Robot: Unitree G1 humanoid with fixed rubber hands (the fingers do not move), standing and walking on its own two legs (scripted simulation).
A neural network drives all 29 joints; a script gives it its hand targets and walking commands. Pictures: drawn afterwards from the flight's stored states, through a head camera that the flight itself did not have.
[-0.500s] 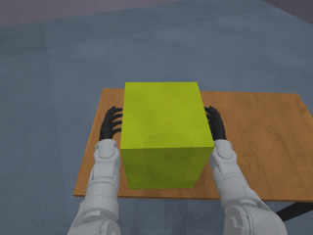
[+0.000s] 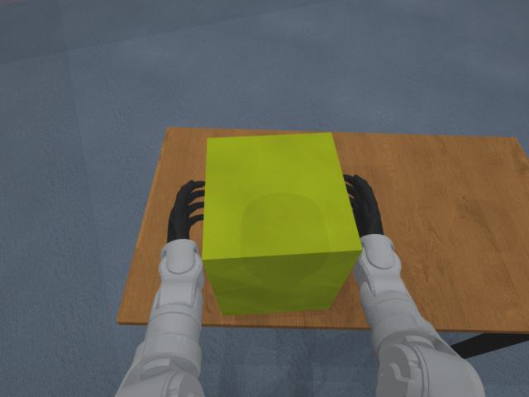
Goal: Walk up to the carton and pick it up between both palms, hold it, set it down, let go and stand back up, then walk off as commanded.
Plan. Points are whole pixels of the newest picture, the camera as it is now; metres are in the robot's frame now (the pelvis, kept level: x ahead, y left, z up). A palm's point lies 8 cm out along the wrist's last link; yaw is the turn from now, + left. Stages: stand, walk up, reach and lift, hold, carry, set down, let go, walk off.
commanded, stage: set down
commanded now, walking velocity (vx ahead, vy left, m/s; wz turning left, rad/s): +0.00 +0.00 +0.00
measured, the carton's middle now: (273, 230) +0.41 -0.01 -0.03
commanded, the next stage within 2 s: none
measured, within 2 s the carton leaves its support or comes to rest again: rests again in 0.68 s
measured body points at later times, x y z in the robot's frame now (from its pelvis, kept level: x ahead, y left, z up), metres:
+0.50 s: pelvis +0.00 +0.00 +0.00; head +0.10 +0.01 +0.44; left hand +0.39 +0.14 -0.01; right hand +0.40 -0.15 +0.00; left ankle -0.03 +0.13 -0.75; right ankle -0.03 -0.11 -0.75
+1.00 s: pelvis +0.00 +0.00 +0.00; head +0.11 +0.01 +0.43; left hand +0.38 +0.14 -0.02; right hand +0.40 -0.15 -0.01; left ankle -0.03 +0.13 -0.75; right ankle -0.03 -0.11 -0.75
